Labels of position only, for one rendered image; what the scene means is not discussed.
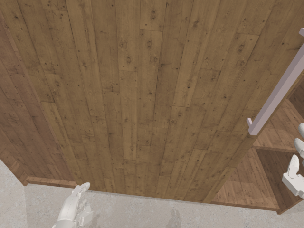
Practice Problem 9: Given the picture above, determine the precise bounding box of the handle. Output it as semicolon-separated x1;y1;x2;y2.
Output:
247;28;304;135

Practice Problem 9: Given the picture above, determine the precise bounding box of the right robot hand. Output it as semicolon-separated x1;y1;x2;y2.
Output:
282;123;304;200

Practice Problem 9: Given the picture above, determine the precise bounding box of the wardrobe door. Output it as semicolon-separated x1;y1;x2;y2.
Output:
0;0;304;204
0;10;75;181

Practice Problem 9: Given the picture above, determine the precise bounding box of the left robot hand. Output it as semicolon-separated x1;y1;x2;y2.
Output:
57;182;93;228

